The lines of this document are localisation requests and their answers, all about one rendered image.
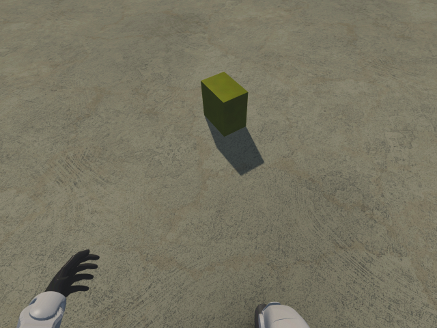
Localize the right robot shin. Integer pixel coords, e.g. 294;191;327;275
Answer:
263;302;280;311

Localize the left robot forearm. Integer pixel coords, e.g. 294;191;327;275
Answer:
16;291;66;328

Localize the right robot thigh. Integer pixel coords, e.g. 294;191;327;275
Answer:
258;305;310;328

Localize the carton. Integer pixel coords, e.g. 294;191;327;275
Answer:
201;72;248;137

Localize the robot left hand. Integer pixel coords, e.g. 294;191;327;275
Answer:
45;249;100;297

